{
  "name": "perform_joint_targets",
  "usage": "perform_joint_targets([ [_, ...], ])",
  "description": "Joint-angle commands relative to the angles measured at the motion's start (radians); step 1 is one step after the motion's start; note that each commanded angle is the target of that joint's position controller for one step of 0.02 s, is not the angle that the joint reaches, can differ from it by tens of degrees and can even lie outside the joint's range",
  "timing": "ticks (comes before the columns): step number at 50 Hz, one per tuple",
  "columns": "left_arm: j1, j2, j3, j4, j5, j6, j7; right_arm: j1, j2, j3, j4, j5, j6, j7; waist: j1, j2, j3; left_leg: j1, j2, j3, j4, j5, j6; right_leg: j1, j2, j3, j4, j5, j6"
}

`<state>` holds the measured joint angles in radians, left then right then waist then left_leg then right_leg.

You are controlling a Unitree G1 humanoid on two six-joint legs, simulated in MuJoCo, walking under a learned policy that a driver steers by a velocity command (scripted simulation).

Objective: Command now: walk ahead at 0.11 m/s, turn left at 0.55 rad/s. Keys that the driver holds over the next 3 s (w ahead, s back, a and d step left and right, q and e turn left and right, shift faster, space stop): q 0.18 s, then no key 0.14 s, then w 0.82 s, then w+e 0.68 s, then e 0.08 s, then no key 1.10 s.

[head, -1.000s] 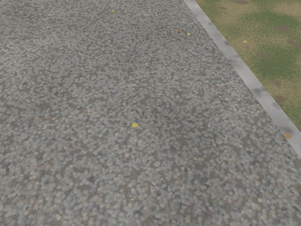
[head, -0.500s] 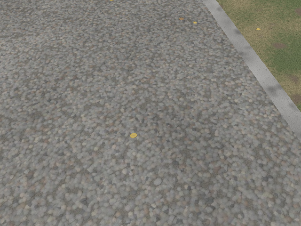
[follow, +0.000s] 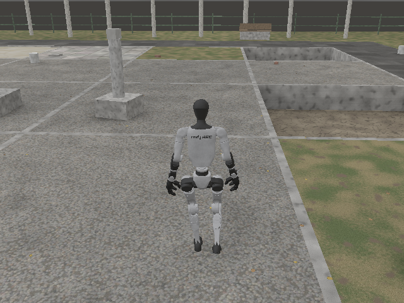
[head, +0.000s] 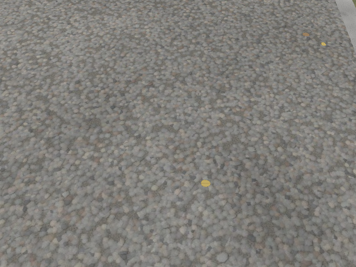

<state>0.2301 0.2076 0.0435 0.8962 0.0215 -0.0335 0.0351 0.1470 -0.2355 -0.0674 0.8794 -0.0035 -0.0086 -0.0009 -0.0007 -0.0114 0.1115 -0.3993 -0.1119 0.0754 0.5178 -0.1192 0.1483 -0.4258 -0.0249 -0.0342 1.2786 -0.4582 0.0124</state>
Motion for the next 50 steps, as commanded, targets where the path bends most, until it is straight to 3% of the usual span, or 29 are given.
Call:
perform_joint_targets([
  [1,0.109,0.091,0.024,-0.044,0.022,0.039,0.005,0.061,-0.101,-0.023,-0.046,-0.003,0.002,-0.01,0.021,0.011,-0.151,0.127,0.29,-0.34,-0.232,0.387,0.155,-0.053,-0.032,0.059,-0.068,0.053,0.017],
  [4,0.092,0.08,0.022,-0.061,0.012,0.057,0.002,0.062,-0.149,-0.037,-0.059,-0.014,-0.005,-0.002,0.024,0.038,-0.192,0.121,0.253,-0.334,-0.229,0.333,0.128,-0.055,-0.023,0.061,-0.153,0.095,0.03],
  [10,-0.046,0.117,0.031,-0.12,0.006,0.076,0.007,0.098,-0.17,-0.048,-0.077,-0.013,0.023,-0.006,-0.028,0.107,-0.177,0.178,0.235,-0.453,-0.277,-0.125,0.082,-0.139,-0.016,0.093,-0.304,0.125,0.051],
  [16,-0.051,0.109,0.021,-0.129,-0.01,0.064,0.011,0.108,-0.152,-0.04,-0.076,-0.029,0.029,-0.006,-0.044,0.129,-0.169,0.19,0.247,-0.482,-0.252,-0.075,0.083,-0.025,0.018,0.075,-0.463,0.057,0.012],
  [18,-0.017,0.11,0.017,-0.128,-0.008,0.052,0.004,0.12,-0.152,-0.039,-0.067,-0.031,0.035,-0.004,-0.035,0.135,-0.19,0.166,0.241,-0.506,-0.264,-0.26,0.089,0.07,0.043,0.046,-0.548,0.002,-0.01],
  [20,0.055,0.091,0.009,-0.109,-0.005,0.039,-0.002,0.1,-0.146,-0.036,-0.064,-0.022,0.045,-0.006,0.012,0.118,-0.154,0.06,0.213,-0.516,-0.261,-0.442,0.067,0.231,0.071,0.008,-0.755,0.031,-0.049],
  [21,0.102,0.079,0.005,-0.091,-0.002,0.029,-0.001,0.089,-0.125,-0.03,-0.065,-0.012,0.047,-0.012,0.042,0.088,-0.118,-0.036,0.171,-0.499,-0.234,-0.514,0.029,0.345,0.067,0.014,-0.913,0.089,-0.078],
  [22,0.134,0.127,0.011,-0.085,0.011,0.017,0.007,0.087,-0.067,-0.014,-0.079,-0.003,0.039,-0.016,0.048,-0.063,-0.093,-0.146,0.095,-0.41,-0.062,-0.534,-0.031,0.413,-0.087,0.207,-1.056,-0.066,-0.113],
  [23,0.163,0.226,0.029,-0.088,0.016,0.01,0.009,0.062,-0.025,0.0,-0.107,0.012,0.019,-0.013,0.061,-0.23,-0.096,-0.296,-0.062,-0.19,0.189,-0.444,-0.071,0.459,-0.33,0.573,-1.202,-0.311,-0.192],
  [24,0.148,0.256,0.047,-0.061,0.026,0.007,0.004,-0.003,-0.114,-0.02,-0.115,-0.028,0.003,-0.008,0.053,-0.113,0.029,-0.342,-0.009,-0.236,0.282,-0.315,-0.077,0.321,-0.356,0.635,-1.226,-0.325,-0.233],
  [26,0.056,0.182,0.032,-0.065,0.0,-0.014,-0.007,0.066,-0.13,-0.027,-0.079,-0.029,-0.014,0.019,-0.027,-0.084,0.026,-0.305,0.03,-0.24,0.355,-0.174,-0.097,0.334,-0.248,0.466,-1.2,-0.154,-0.183],
  [28,0.072,0.152,0.027,-0.056,-0.01,-0.03,-0.016,0.089,-0.125,-0.027,-0.051,-0.045,-0.016,0.035,-0.02,-0.113,-0.022,-0.298,0.051,-0.174,0.424,-0.122,-0.12,0.384,-0.181,0.338,-1.187,-0.008,-0.164],
  [30,0.144,0.127,0.024,-0.021,-0.011,-0.043,-0.025,0.025,-0.089,-0.016,-0.069,-0.043,-0.017,0.042,0.009,-0.104,-0.027,-0.34,0.091,-0.125,0.439,-0.08,-0.137,0.431,-0.17,0.291,-1.183,0.105,-0.177],
  [33,0.234,0.126,0.028,0.018,-0.009,-0.05,-0.028,-0.085,-0.064,-0.003,-0.097,-0.039,-0.018,0.045,0.057,-0.102,-0.014,-0.385,0.137,-0.065,0.368,-0.047,-0.164,0.482,-0.167,0.255,-1.179,0.242,-0.196],
  [39,0.319,0.141,0.028,0.068,-0.001,-0.055,-0.024,-0.231,-0.038,0.02,-0.145,-0.029,-0.027,0.051,0.099,-0.12,-0.003,-0.271,0.129,0.008,0.145,-0.053,-0.149,0.486,-0.174,0.186,-1.11,0.563,-0.201],
  [42,0.303,0.157,0.03,0.079,0.001,-0.053,-0.023,-0.214,-0.053,0.02,-0.15,-0.024,-0.033,0.043,0.065,-0.13,-0.011,-0.133,0.104,0.027,0.067,-0.09,-0.097,0.464,-0.202,0.175,-1.055,0.716,-0.19],
  [44,0.265,0.17,0.031,0.082,-0.006,-0.052,-0.023,-0.055,-0.079,0.005,-0.099,-0.023,-0.041,0.026,-0.024,-0.107,-0.082,0.12,0.054,0.036,-0.02,-0.072,-0.054,0.425,-0.187,0.131,-0.894,0.98,-0.158],
  [45,0.25,0.163,0.027,0.081,-0.013,-0.051,-0.025,0.104,-0.11,-0.01,-0.045,-0.03,-0.051,0.013,-0.095,-0.063,-0.173,0.347,0.061,0.019,-0.061,-0.036,-0.027,0.347,-0.143,0.079,-0.71,0.977,-0.135],
  [46,0.233,0.126,0.013,0.048,-0.018,-0.052,-0.028,0.285,-0.185,-0.03,-0.017,-0.054,-0.062,-0.002,-0.166,0.031,-0.3,0.603,0.281,-0.222,-0.102,-0.22,0.023,0.149,-0.098,0.042,-0.434,0.666,-0.114],
  [47,0.326,0.02,-0.006,0.026,-0.038,-0.05,-0.032,0.344,-0.281,-0.05,0.002,-0.055,-0.057,-0.002,-0.117,0.289,-0.404,0.779,0.554,-0.703,-0.228,-0.324,0.135,-0.148,0.073,-0.012,-0.107,-0.037,-0.08],
  [48,0.247,0.141,0.026,0.038,-0.007,-0.042,-0.026,0.274,-0.215,-0.038,-0.004,-0.023,-0.049,0.004,-0.11,0.109,-0.299,0.651,0.509,-0.722,-0.269,-0.354,0.121,-0.215,0.028,0.098,-0.029,-0.015,-0.103],
  [49,0.188,0.129,0.028,0.016,-0.006,-0.047,-0.036,0.163,-0.163,-0.021,-0.018,-0.017,-0.05,0.008,-0.058,0.088,-0.166,0.515,0.463,-0.562,-0.282,-0.292,0.099,-0.228,-0.02,0.097,-0.044,0.087,-0.112],
  [50,0.165,0.105,0.022,0.018,-0.007,-0.051,-0.042,0.108,-0.112,-0.008,-0.023,-0.018,-0.058,0.013,-0.033,0.061,-0.109,0.406,0.412,-0.454,-0.315,-0.165,0.079,-0.193,-0.049,0.089,-0.089,0.151,-0.109],
])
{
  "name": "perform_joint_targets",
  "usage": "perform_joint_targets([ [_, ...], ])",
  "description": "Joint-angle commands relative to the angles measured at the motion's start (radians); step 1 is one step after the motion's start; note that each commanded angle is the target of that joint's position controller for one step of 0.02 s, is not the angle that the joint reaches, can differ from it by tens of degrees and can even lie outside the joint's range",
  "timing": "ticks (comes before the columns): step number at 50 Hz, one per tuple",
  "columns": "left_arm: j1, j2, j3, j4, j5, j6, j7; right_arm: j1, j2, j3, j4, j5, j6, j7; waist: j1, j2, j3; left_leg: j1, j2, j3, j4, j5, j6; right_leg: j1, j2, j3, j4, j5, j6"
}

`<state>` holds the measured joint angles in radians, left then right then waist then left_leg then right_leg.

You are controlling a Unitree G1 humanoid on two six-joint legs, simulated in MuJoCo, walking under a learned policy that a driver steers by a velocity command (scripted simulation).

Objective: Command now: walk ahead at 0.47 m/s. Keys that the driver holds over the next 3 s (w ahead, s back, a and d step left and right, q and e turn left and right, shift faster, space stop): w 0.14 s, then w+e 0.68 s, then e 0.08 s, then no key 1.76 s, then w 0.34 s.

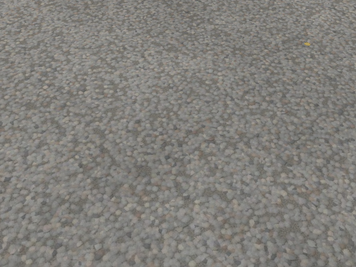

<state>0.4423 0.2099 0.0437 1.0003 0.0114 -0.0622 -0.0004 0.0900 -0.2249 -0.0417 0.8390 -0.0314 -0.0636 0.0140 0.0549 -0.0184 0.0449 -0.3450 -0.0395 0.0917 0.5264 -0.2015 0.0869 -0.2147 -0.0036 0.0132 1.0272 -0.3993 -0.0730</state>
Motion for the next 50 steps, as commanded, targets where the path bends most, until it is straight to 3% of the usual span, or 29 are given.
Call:
perform_joint_targets([
  [1,-0.052,0.093,0.024,-0.082,0.013,-0.015,-0.011,0.147,-0.1,-0.026,0.022,0.012,-0.011,-0.003,-0.064,0.082,-0.015,0.286,0.291,-0.387,-0.343,-0.011,0.118,-0.369,-0.088,0.03,0.125,0.115,-0.016],
  [2,-0.031,0.08,0.021,-0.073,0.024,-0.002,-0.018,0.143,-0.08,-0.019,0.034,0.016,-0.018,-0.007,-0.039,0.099,-0.008,0.243,0.255,-0.325,-0.362,0.045,0.103,-0.333,-0.098,0.023,0.098,0.129,-0.002],
  [4,-0.038,0.07,0.023,-0.074,0.027,0.014,-0.03,0.19,-0.082,-0.017,0.061,0.02,-0.034,-0.009,-0.025,0.093,-0.01,0.231,0.24,-0.273,-0.38,0.162,0.111,-0.327,-0.097,0.001,0.073,0.144,0.016],
  [7,-0.156,0.066,0.024,-0.111,0.03,0.026,-0.039,0.255,-0.095,-0.017,0.097,0.026,-0.042,-0.011,-0.032,0.082,0.032,0.243,0.23,-0.221,-0.417,0.218,0.123,-0.431,-0.115,-0.025,0.004,0.226,0.042],
  [9,-0.239,0.062,0.02,-0.136,0.023,0.028,-0.042,0.286,-0.091,-0.014,0.112,0.021,-0.042,-0.012,-0.047,0.078,0.05,0.262,0.22,-0.167,-0.427,0.274,0.113,-0.479,-0.112,-0.033,-0.07,0.294,0.049],
  [13,-0.381,0.039,0.001,-0.181,0.01,0.022,-0.046,0.333,-0.088,-0.007,0.137,0.015,-0.05,-0.018,-0.076,0.074,0.069,0.277,0.21,-0.058,-0.431,0.406,0.076,-0.425,-0.063,-0.059,-0.279,0.418,0.029],
  [17,-0.458,0.047,-0.004,-0.216,0.014,0.018,-0.046,0.377,-0.095,-0.003,0.166,0.011,-0.048,-0.036,-0.087,0.066,0.076,0.404,0.25,0.001,-0.388,0.571,0.054,-0.391,-0.026,-0.105,-0.406,0.403,-0.021],
  [20,-0.36,0.078,0.01,-0.195,0.02,0.014,-0.035,0.357,-0.135,-0.01,0.169,0.004,-0.038,-0.052,-0.031,0.103,-0.005,0.499,0.268,0.052,-0.161,1.01,0.034,-0.255,0.058,-0.162,-0.43,0.257,-0.081],
  [21,-0.26,0.099,0.021,-0.166,0.021,0.01,-0.031,0.35,-0.15,-0.015,0.166,0.0,-0.028,-0.054,0.009,0.111,-0.063,0.5,0.27,0.064,-0.002,1.067,0.031,-0.156,0.091,-0.169,-0.452,0.214,-0.105],
  [22,-0.119,0.127,0.037,-0.122,0.03,0.004,-0.028,0.341,-0.161,-0.017,0.156,0.003,-0.02,-0.053,0.07,0.099,-0.135,0.417,0.257,0.085,0.21,0.965,0.017,0.032,0.101,-0.144,-0.524,0.235,-0.137],
  [23,0.025,0.21,0.066,-0.096,0.045,0.004,-0.016,0.333,-0.144,-0.011,0.12,0.009,-0.022,-0.048,0.123,0.018,-0.233,0.2,0.221,0.1,0.522,0.63,-0.001,0.274,-0.076,0.093,-0.544,0.151,-0.204],
  [24,0.0,0.29,0.09,-0.114,0.025,0.02,-0.01,0.385,-0.061,-0.002,0.072,0.034,-0.033,-0.023,0.045,-0.259,-0.338,-0.233,-0.035,0.046,0.93,-0.286,-0.062,0.564,-0.355,0.69,-0.67,0.18,-0.392],
  [25,-0.043,0.267,0.086,-0.115,-0.003,0.031,-0.014,0.279,-0.141,-0.015,0.048,0.014,-0.043,-0.019,0.054,-0.052,-0.289,-0.375,0.013,-0.138,0.975,-0.248,-0.042,0.532,-0.326,0.693,-0.731,0.169,-0.379],
  [26,-0.112,0.229,0.076,-0.124,-0.006,0.031,-0.009,0.201,-0.13,-0.012,0.015,0.02,-0.057,-0.014,0.032,-0.01,-0.16,-0.402,0.072,-0.152,0.912,-0.157,-0.038,0.396,-0.309,0.549,-0.753,0.21,-0.341],
  [27,-0.147,0.174,0.063,-0.12,-0.002,0.028,-0.008,0.197,-0.124,-0.011,0.014,0.022,-0.063,-0.015,-0.014,0.069,-0.07,-0.349,0.108,-0.143,0.807,-0.112,-0.042,0.245,-0.27,0.459,-0.784,0.32,-0.294],
  [28,-0.167,0.152,0.056,-0.118,-0.004,0.021,-0.004,0.184,-0.114,-0.012,0.005,0.008,-0.049,-0.016,-0.048,0.079,-0.031,-0.291,0.132,-0.15,0.734,-0.11,-0.056,0.145,-0.22,0.387,-0.793,0.41,-0.262],
  [30,-0.174,0.141,0.048,-0.118,-0.009,0.004,-0.001,0.216,-0.089,-0.006,0.004,-0.017,-0.007,-0.013,-0.086,0.049,-0.035,-0.203,0.14,-0.139,0.65,-0.116,-0.086,0.049,-0.16,0.299,-0.808,0.499,-0.238],
  [33,-0.129,0.187,0.058,-0.112,-0.012,-0.009,-0.003,0.15,-0.08,-0.004,-0.033,-0.021,0.02,-0.006,-0.081,0.016,-0.018,-0.231,0.144,-0.105,0.522,-0.052,-0.124,0.004,-0.117,0.257,-0.834,0.515,-0.229],
  [38,-0.027,0.193,0.061,-0.109,-0.013,0.0,-0.004,-0.058,-0.089,0.0,-0.113,-0.01,0.025,0.001,-0.001,-0.026,-0.002,-0.316,0.126,-0.095,0.283,0.151,-0.148,0.09,-0.084,0.271,-0.819,0.523,-0.164],
  [41,0.025,0.197,0.061,-0.109,-0.006,0.005,0.002,-0.147,-0.093,0.006,-0.151,-0.004,0.02,0.006,0.035,-0.038,-0.006,-0.336,0.099,-0.097,0.193,0.179,-0.141,0.175,-0.09,0.298,-0.778,0.58,-0.156],
  [43,0.042,0.201,0.061,-0.11,0.001,0.013,0.009,-0.183,-0.094,0.011,-0.173,0.001,0.011,0.003,0.044,-0.042,0.004,-0.313,0.063,-0.088,0.13,0.161,-0.129,0.208,-0.087,0.295,-0.705,0.755,-0.14],
  [45,0.028,0.21,0.064,-0.12,0.007,0.02,0.018,-0.146,-0.107,0.011,-0.174,0.006,-0.002,-0.004,0.022,-0.064,-0.018,-0.202,0.024,-0.097,0.05,0.133,-0.107,0.21,-0.074,0.303,-0.62,0.876,-0.098],
  [47,-0.027,0.222,0.065,-0.138,0.005,0.013,0.022,0.018,-0.151,-0.003,-0.124,0.004,-0.017,-0.017,-0.048,-0.081,-0.082,0.02,-0.012,-0.089,-0.045,0.148,-0.066,0.184,-0.048,0.301,-0.49,0.987,-0.043],
  [48,-0.057,0.221,0.064,-0.146,-0.01,0.003,0.017,0.139,-0.175,-0.011,-0.096,-0.003,-0.034,-0.027,-0.118,-0.051,-0.135,0.2,0.034,-0.106,-0.126,0.301,-0.037,0.126,-0.006,0.27,-0.335,0.937,-0.016],
  [49,-0.051,0.161,0.046,-0.189,-0.03,-0.009,0.015,0.275,-0.241,-0.023,-0.087,-0.023,-0.046,-0.04,-0.153,0.054,-0.276,0.461,0.271,-0.289,-0.062,0.622,0.015,-0.024,0.047,0.218,-0.08,0.548,0.012],
  [50,0.134,0.094,0.038,-0.189,-0.069,0.002,0.028,0.266,-0.303,-0.039,-0.097,-0.017,-0.028,-0.031,-0.075,0.291,-0.451,0.682,0.569,-0.625,-0.011,1.091,0.205,-0.239,0.209,0.11,0.226,-0.284,0.038],
])
Over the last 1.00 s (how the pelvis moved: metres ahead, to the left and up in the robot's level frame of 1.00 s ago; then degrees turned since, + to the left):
0.25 0.03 0.01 12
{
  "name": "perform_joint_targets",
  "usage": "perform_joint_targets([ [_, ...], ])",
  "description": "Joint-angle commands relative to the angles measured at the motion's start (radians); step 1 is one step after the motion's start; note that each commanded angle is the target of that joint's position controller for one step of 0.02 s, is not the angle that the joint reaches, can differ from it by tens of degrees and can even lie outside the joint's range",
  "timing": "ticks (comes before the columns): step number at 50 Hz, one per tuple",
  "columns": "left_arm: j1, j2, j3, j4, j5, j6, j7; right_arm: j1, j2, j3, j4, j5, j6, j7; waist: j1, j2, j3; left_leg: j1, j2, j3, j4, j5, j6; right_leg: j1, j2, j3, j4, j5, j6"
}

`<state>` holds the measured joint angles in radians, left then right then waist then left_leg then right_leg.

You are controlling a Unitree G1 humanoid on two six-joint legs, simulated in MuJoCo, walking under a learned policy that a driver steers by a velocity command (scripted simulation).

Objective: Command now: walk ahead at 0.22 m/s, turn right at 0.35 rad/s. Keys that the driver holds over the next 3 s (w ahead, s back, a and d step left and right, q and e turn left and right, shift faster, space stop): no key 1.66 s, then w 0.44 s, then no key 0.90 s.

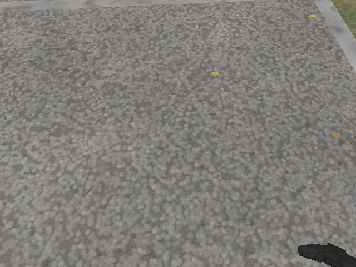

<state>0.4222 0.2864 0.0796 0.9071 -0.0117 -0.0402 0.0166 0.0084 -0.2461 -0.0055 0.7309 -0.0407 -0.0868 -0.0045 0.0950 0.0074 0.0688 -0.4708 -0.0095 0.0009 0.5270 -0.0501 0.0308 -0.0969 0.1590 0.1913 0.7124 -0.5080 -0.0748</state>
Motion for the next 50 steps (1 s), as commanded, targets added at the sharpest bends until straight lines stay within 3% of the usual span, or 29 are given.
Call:
perform_joint_targets([
  [1,0.16,0.113,0.014,-0.054,0.01,-0.002,0.02,0.319,-0.209,-0.071,0.0,0.027,0.014,-0.005,-0.103,0.11,-0.46,0.693,0.483,-0.558,-0.038,0.823,0.27,-0.38,-0.031,-0.049,0.61,-0.094,0.031],
  [2,0.075,0.11,0.018,-0.053,0.023,0.007,0.013,0.249,-0.12,-0.046,-0.007,0.033,0.015,-0.004,-0.097,0.05,-0.312,0.56,0.411,-0.411,-0.078,0.725,0.24,-0.394,-0.055,-0.047,0.591,-0.021,0.044],
  [3,0.022,0.088,0.012,-0.063,0.03,0.013,0.006,0.198,-0.071,-0.03,-0.006,0.028,0.017,-0.004,-0.087,0.035,-0.218,0.466,0.346,-0.309,-0.119,0.657,0.201,-0.409,-0.085,-0.06,0.534,0.015,0.055],
  [4,-0.012,0.073,0.008,-0.067,0.036,0.025,-0.004,0.193,-0.058,-0.022,0.003,0.028,0.016,-0.009,-0.086,0.074,-0.171,0.405,0.3,-0.243,-0.156,0.63,0.178,-0.398,-0.106,-0.06,0.484,0.043,0.065],
  [5,0.002,0.059,0.005,-0.063,0.041,0.041,-0.015,0.19,-0.069,-0.023,0.016,0.029,0.017,-0.01,-0.069,0.109,-0.151,0.333,0.265,-0.189,-0.185,0.615,0.169,-0.348,-0.103,-0.076,0.458,0.066,0.076],
  [9,-0.004,0.03,-0.009,-0.057,0.034,0.068,-0.019,0.181,-0.093,-0.024,0.045,0.017,0.009,-0.002,-0.033,0.11,-0.179,0.236,0.238,-0.097,-0.211,0.601,0.183,-0.243,-0.095,-0.106,0.302,0.115,0.087],
  [12,-0.078,0.012,-0.03,-0.06,0.037,0.082,-0.017,0.184,-0.101,-0.023,0.064,0.015,0.022,-0.001,-0.053,0.152,-0.167,0.185,0.214,-0.074,-0.239,0.358,0.168,-0.165,-0.126,-0.152,0.098,0.154,0.082],
  [15,-0.133,0.024,-0.04,-0.059,0.035,0.088,-0.012,0.218,-0.127,-0.033,0.083,0.017,0.052,0.001,-0.082,0.155,-0.142,0.159,0.211,-0.122,-0.254,0.004,0.163,-0.108,-0.129,-0.19,-0.048,0.168,0.074],
  [17,-0.133,0.018,-0.048,-0.047,0.041,0.076,-0.005,0.211,-0.124,-0.03,0.088,0.024,0.071,-0.003,-0.063,0.108,-0.099,0.082,0.196,-0.139,-0.234,-0.189,0.122,-0.008,-0.131,-0.196,-0.239,0.254,0.051],
  [18,-0.145,0.035,-0.05,-0.049,0.048,0.065,0.001,0.237,-0.108,-0.026,0.096,0.021,0.074,-0.004,-0.064,0.057,-0.074,0.04,0.185,-0.146,-0.223,-0.242,0.076,0.031,-0.174,-0.129,-0.336,0.301,0.035],
  [19,-0.144,0.082,-0.048,-0.057,0.061,0.051,0.01,0.259,-0.069,-0.017,0.086,0.022,0.072,0.0,-0.085,-0.056,-0.078,0.018,0.133,-0.1,-0.131,-0.271,0.026,0.049,-0.327,0.052,-0.432,0.31,0.007],
  [20,-0.212,0.116,-0.044,-0.05,0.034,0.047,0.011,0.328,-0.023,-0.007,0.104,0.041,0.077,-0.001,-0.154,-0.182,-0.059,0.162,0.032,-0.002,-0.133,-0.272,-0.007,-0.159,-0.407,0.129,-0.478,0.264,-0.054],
  [21,-0.256,0.059,-0.058,-0.049,0.026,0.04,0.005,0.315,-0.052,-0.012,0.135,0.036,0.085,-0.005,-0.147,-0.134,-0.031,0.297,0.047,-0.019,-0.141,-0.203,-0.014,-0.269,-0.363,0.092,-0.492,0.151,-0.041],
  [22,-0.261,0.037,-0.064,-0.037,0.025,0.033,0.004,0.301,-0.062,-0.017,0.143,0.032,0.085,-0.004,-0.145,-0.127,-0.019,0.336,0.054,-0.029,-0.158,-0.147,-0.017,-0.284,-0.309,0.052,-0.49,0.102,-0.006],
  [24,-0.228,0.04,-0.064,-0.006,0.02,0.028,0.009,0.307,-0.087,-0.025,0.165,0.027,0.082,-0.001,-0.135,-0.128,-0.007,0.333,0.079,-0.048,-0.167,-0.113,-0.015,-0.253,-0.256,0.005,-0.487,0.125,0.024],
  [25,-0.212,0.04,-0.062,0.01,0.017,0.026,0.011,0.317,-0.08,-0.023,0.18,0.025,0.079,0.0,-0.131,-0.104,-0.004,0.305,0.087,-0.055,-0.178,-0.107,-0.012,-0.212,-0.248,-0.011,-0.472,0.173,0.024],
  [27,-0.184,0.031,-0.062,0.033,0.016,0.025,0.012,0.321,-0.062,-0.018,0.207,0.028,0.074,-0.003,-0.117,-0.043,-0.007,0.276,0.089,-0.058,-0.196,-0.106,-0.013,-0.155,-0.247,-0.021,-0.444,0.245,0.016],
  [29,-0.175,0.027,-0.062,0.05,0.017,0.023,0.012,0.314,-0.054,-0.017,0.225,0.028,0.073,-0.007,-0.111,-0.021,-0.018,0.279,0.091,-0.061,-0.203,-0.099,-0.014,-0.133,-0.246,-0.029,-0.43,0.285,0.01],
  [50,-0.1,-0.019,-0.08,0.195,0.017,0.025,0.027,0.329,-0.017,-0.009,0.368,0.03,0.087,-0.03,-0.108,-0.008,-0.008,0.323,0.103,-0.067,-0.192,-0.047,0.002,-0.104,-0.233,-0.068,-0.407,0.391,0.016],
])
Over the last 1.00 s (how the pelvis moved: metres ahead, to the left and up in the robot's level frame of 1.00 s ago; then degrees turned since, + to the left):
0.55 -0.05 -0.01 -25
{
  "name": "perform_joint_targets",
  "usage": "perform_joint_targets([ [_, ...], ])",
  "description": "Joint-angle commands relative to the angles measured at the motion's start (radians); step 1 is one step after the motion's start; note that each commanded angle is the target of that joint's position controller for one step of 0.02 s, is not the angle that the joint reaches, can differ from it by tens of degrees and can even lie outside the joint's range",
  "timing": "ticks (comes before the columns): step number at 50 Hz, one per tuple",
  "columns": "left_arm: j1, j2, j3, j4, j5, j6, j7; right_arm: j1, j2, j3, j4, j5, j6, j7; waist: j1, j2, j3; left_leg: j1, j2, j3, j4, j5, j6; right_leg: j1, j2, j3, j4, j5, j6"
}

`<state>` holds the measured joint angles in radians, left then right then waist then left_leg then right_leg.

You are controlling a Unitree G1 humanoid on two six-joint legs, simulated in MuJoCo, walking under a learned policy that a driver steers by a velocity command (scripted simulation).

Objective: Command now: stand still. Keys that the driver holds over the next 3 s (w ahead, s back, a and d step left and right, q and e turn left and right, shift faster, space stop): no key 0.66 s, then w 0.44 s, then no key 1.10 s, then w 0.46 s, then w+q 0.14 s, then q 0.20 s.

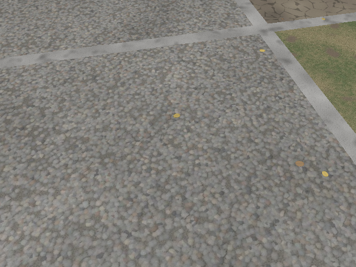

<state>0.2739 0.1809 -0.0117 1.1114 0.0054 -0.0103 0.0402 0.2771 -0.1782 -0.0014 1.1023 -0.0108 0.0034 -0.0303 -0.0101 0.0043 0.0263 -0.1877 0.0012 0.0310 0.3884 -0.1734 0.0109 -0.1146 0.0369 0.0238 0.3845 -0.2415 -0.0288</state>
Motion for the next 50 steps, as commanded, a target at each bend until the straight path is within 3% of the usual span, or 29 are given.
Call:
perform_joint_targets([
  [1,0.052,0.084,0.011,-0.005,0.0,-0.005,0.004,0.06,-0.083,-0.012,0.001,0.0,-0.003,-0.004,-0.003,-0.004,0.036,0.04,0.092,-0.098,-0.053,0.077,0.022,-0.085,-0.111,0.098,-0.079,0.125,-0.03],
  [33,0.122,0.026,0.007,0.042,0.002,-0.006,0.01,0.095,-0.033,-0.006,0.061,0.0,-0.004,-0.013,0.001,-0.004,0.06,0.027,0.088,-0.1,-0.05,0.067,0.023,-0.081,-0.11,0.087,-0.076,0.111,-0.026],
  [34,0.133,0.022,0.007,0.046,0.004,-0.005,0.01,0.103,-0.028,-0.005,0.064,0.0,-0.003,-0.012,0.002,-0.005,0.039,0.034,0.079,-0.096,-0.054,-0.005,0.024,-0.075,-0.102,0.085,-0.087,0.032,-0.029],
  [36,0.144,0.051,0.021,0.041,0.006,0.001,0.008,0.098,-0.046,-0.016,0.054,-0.003,0.003,-0.009,0.006,-0.022,0.06,-0.004,0.034,-0.069,-0.008,-0.234,0.041,-0.107,-0.077,0.09,-0.08,-0.23,-0.054],
  [38,0.163,0.07,0.034,0.026,0.009,0.01,0.003,0.077,-0.046,-0.021,0.029,-0.011,0.008,-0.001,0.022,-0.052,0.137,-0.126,0.004,-0.057,0.058,-0.436,0.061,-0.158,-0.1,0.158,-0.106,-0.498,-0.1],
  [40,0.236,0.093,0.049,0.036,0.008,0.007,0.003,0.024,0.0,-0.014,-0.012,-0.02,-0.004,0.011,0.058,-0.136,0.184,-0.265,-0.033,0.008,0.216,-0.351,0.052,-0.095,-0.212,0.329,-0.2,-0.611,-0.163],
  [41,0.246,0.113,0.059,0.038,0.01,0.003,0.003,0.002,0.009,-0.012,-0.033,-0.031,-0.015,0.016,0.064,-0.169,0.196,-0.309,-0.018,0.04,0.294,-0.262,0.051,-0.068,-0.284,0.409,-0.24,-0.6,-0.2],
  [43,0.233,0.118,0.068,0.027,0.018,-0.01,-0.001,-0.037,-0.027,-0.024,-0.072,-0.027,-0.039,0.027,0.06,-0.137,0.186,-0.344,0.02,0.014,0.36,-0.265,0.058,-0.052,-0.321,0.435,-0.259,-0.491,-0.226],
  [45,0.191,0.124,0.075,0.013,0.016,-0.024,-0.005,-0.006,-0.027,-0.029,-0.087,-0.016,-0.059,0.038,0.021,-0.133,0.177,-0.265,0.03,0.016,0.268,-0.26,0.069,-0.08,-0.297,0.365,-0.218,-0.397,-0.208],
  [47,0.106,0.108,0.075,-0.014,0.002,-0.032,-0.009,0.162,-0.005,-0.036,-0.032,0.0,-0.072,0.037,-0.07,-0.089,0.147,0.069,-0.034,0.069,0.075,-0.14,0.07,-0.255,-0.199,0.224,-0.111,-0.299,-0.154],
  [48,0.078,0.082,0.068,-0.031,0.007,-0.043,-0.011,0.279,-0.034,-0.05,0.006,-0.002,-0.077,0.03,-0.115,-0.014,0.115,0.264,-0.001,-0.004,0.017,-0.144,0.071,-0.374,-0.138,0.141,0.032,-0.22,-0.124],
  [49,0.05,0.003,0.045,-0.071,0.0,-0.057,-0.022,0.415,-0.142,-0.079,0.024,-0.014,-0.083,0.02,-0.164,0.247,0.055,0.397,0.241,-0.396,-0.186,-0.42,0.128,-0.526,-0.001,-0.037,0.381,-0.189,-0.069],
  [50,0.035,0.052,0.058,-0.101,0.028,-0.062,-0.032,0.483,-0.181,-0.09,0.055,-0.004,-0.069,0.022,-0.146,0.282,0.067,0.368,0.377,-0.659,-0.267,-0.506,0.194,-0.63,0.02,-0.062,0.605,-0.295,-0.066],
])
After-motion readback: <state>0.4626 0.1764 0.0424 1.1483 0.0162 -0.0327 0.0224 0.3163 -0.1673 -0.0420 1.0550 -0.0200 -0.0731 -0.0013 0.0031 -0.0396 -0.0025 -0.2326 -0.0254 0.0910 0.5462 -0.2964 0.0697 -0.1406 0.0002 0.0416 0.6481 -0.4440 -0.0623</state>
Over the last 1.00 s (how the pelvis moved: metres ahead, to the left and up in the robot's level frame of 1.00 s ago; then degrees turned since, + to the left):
0.09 0.00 0.02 -2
